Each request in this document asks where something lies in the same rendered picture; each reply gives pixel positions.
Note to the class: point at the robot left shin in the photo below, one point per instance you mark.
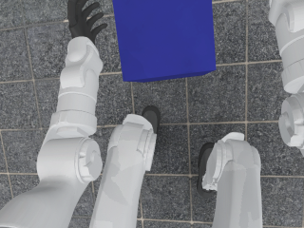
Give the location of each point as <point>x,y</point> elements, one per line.
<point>132,118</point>

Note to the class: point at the right robot upper arm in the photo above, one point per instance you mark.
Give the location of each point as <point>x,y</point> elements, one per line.
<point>291,121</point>

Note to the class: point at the left robot hand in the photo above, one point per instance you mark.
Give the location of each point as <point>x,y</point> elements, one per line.
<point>78,25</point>

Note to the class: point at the robot left forearm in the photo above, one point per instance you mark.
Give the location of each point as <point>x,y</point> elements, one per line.
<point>77,98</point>

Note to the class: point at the robot left thigh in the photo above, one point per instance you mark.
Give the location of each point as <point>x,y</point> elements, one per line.
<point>117,201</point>

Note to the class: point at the left robot upper arm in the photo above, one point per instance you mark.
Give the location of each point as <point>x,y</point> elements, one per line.
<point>65,168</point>

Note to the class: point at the carton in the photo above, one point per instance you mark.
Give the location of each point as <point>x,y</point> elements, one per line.
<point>165,39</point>

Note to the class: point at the robot right forearm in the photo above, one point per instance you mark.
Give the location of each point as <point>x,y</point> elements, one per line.
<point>288,18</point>

